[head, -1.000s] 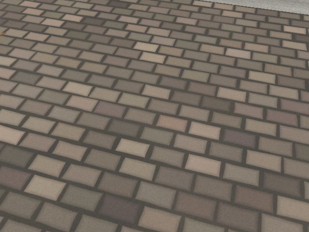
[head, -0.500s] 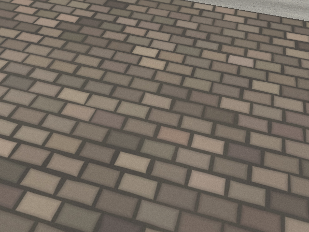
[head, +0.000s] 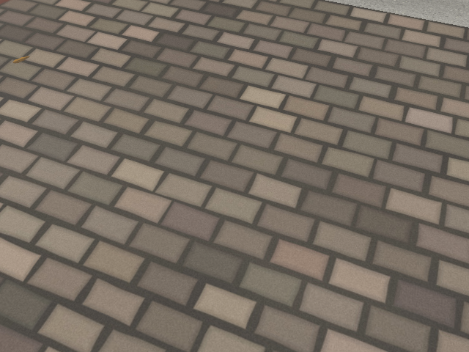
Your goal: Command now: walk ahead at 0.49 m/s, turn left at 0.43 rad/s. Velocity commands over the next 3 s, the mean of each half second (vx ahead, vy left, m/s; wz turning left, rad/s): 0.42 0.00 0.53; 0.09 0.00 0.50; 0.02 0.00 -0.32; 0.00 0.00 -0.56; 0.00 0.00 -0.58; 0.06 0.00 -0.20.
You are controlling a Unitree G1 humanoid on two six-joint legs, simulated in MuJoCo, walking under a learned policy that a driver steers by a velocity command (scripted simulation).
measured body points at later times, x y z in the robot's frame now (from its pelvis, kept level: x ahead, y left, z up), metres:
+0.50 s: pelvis +0.26 +0.06 -0.01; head +0.30 +0.07 +0.43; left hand +0.22 +0.31 -0.16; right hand +0.45 -0.16 -0.14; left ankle +0.31 +0.11 -0.74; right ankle +0.17 -0.09 -0.62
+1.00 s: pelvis +0.37 +0.04 +0.00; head +0.40 +0.04 +0.45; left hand +0.37 +0.34 -0.10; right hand +0.57 -0.17 -0.13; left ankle +0.31 +0.11 -0.74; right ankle +0.45 -0.04 -0.73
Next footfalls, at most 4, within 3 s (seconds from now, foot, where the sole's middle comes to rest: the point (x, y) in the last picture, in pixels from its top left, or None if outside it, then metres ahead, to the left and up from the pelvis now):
0.38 left None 0.35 0.12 -0.77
1.02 right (256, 348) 0.48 -0.02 -0.77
1.48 left None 0.38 0.15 -0.77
1.98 right None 0.38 -0.06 -0.77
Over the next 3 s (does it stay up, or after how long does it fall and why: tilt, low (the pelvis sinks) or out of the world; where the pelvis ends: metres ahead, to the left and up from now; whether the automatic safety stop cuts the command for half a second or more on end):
stays up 0.39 0.03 0.00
